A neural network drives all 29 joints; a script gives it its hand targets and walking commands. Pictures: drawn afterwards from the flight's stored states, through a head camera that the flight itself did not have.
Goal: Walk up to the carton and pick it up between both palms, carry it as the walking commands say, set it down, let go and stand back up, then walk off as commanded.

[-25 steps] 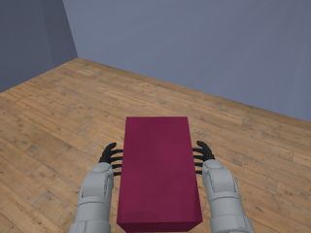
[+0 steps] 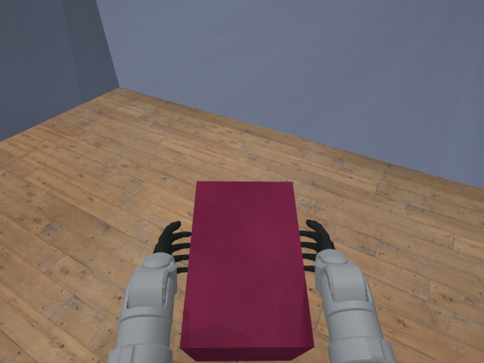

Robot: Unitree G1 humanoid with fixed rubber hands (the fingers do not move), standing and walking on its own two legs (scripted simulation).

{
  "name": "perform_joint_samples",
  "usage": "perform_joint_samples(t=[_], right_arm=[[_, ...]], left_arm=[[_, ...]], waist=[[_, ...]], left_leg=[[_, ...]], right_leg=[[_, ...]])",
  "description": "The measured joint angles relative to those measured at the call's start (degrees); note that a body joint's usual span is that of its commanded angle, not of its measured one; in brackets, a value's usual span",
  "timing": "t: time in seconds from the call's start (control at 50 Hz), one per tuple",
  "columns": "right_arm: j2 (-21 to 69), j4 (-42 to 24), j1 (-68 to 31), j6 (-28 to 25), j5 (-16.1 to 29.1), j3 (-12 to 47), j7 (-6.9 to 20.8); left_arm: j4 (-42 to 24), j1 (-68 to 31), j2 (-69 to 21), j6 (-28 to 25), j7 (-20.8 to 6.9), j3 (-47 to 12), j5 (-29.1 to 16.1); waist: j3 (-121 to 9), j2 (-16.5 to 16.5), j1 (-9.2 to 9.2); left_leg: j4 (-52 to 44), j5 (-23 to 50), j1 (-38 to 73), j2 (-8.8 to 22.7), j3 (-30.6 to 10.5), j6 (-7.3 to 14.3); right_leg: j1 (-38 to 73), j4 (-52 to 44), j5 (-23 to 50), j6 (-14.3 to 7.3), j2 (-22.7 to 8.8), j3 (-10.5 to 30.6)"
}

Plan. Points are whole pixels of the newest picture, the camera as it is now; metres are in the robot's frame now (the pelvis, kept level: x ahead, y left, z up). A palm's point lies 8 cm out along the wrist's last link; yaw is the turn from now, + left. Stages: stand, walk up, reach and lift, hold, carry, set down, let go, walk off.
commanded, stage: carry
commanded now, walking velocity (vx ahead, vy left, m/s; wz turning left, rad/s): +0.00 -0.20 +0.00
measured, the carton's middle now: (244, 271) +0.32 +0.01 -0.03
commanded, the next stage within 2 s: hold in 1.46 s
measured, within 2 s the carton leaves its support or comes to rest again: neither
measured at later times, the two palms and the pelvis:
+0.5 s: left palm (214, 246) +0.30 +0.06 +0.08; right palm (372, 258) +0.28 -0.20 +0.07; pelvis -0.01 -0.05 -0.01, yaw -2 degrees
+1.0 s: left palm (183, 259) +0.28 +0.11 +0.07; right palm (341, 255) +0.28 -0.15 +0.07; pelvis -0.02 -0.02 -0.01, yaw -1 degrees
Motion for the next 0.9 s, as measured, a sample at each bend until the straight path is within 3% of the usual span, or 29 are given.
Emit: perform_joint_samples(t=[0.14, 0.18, 0.26, 0.32, 0.42, 0.48, 0.56, 0.8, 0.9], right_arm=[[0.0, -5.8, 0.3, 3.2, 2.3, 3.3, -2.7], [0.0, -8.3, 0.0, 4.9, 2.8, 3.5, -4.3], [0.1, -12.9, -0.4, 9.6, 5.4, 3.5, -9.9], [0.2, -15.3, -0.7, 13.8, 8.6, 3.6, -13.6], [0.4, -18.6, -1.5, 19.8, 12.4, 3.3, -17.4], [0.7, -19.9, -2.5, 22.6, 12.2, 3.5, -18.1], [1.4, -19.7, -4.2, 25.4, 11.0, 3.4, -18.2], [2.5, -15.0, -6.9, 26.4, 7.3, 1.3, -14.8], [2.4, -15.8, -6.8, 25.8, 7.2, 0.6, -14.2]], left_arm=[[-7.1, 1.6, 0.9, 3.3, 3.5, -1.9, -4.7], [-9.9, 1.2, 1.0, 5.5, 6.0, -3.3, -6.8], [-12.4, -0.7, -0.3, 9.9, 11.2, -5.7, -7.9], [-12.7, -2.5, -0.7, 13.7, 15.0, -6.9, -7.9], [-15.4, -4.2, -1.2, 19.9, 14.6, -5.1, -7.9], [-16.8, -4.5, -1.4, 22.1, 13.7, -4.3, -7.2], [-17.4, -4.6, -1.4, 24.2, 12.7, -3.4, -6.7], [-16.4, -5.4, -1.5, 26.9, 15.6, -1.9, -8.1], [-16.8, -5.9, -1.5, 26.7, 16.7, -2.3, -9.0]], waist=[[-4.5, -2.2, 2.01], [-4.5, -1.6, 1.93], [-4.7, 0.7, 0.86], [-4.9, 1.6, -0.95], [-4.7, 0.8, -2.54], [-5.0, 0.1, -2.69], [-5.7, 0.0, -2.28], [-6.1, -0.4, 0.90], [-4.4, -1.0, 1.28]], left_leg=[[5.7, -2.9, -8.7, 1.7, 1.7, -1.1], [7.6, -3.7, -10.6, 3.0, 1.2, -1.9], [10.9, -5.0, -13.9, 5.0, -0.1, -3.3], [12.2, -5.9, -15.2, 5.9, 1.3, -2.5], [10.7, -5.7, -14.8, 5.4, 2.8, -1.2], [8.5, -3.5, -13.9, 5.2, 3.5, -1.6], [7.4, -2.4, -13.2, 5.2, 3.4, -3.6], [6.9, -1.5, -13.8, 4.0, 3.2, -2.3], [7.3, -1.3, -14.6, 3.6, 3.2, -1.9]], right_leg=[[-10.7, 8.8, -6.8, 0.0, -0.5, -2.3], [-11.4, 7.4, -2.2, -0.6, 0.1, -4.0], [-13.5, 8.4, -2.5, -2.9, 2.0, -5.6], [-15.1, 10.3, -3.7, -3.7, 2.1, -6.2], [-16.0, 11.2, -3.9, -3.9, 1.2, -5.5], [-15.9, 10.7, -3.4, -3.8, 0.9, -5.0], [-15.0, 9.4, -2.7, -3.4, 0.8, -5.1], [-14.5, 7.3, -1.1, -1.8, -0.4, -5.2], [-15.4, 7.8, -0.9, -1.6, -0.9, -5.3]])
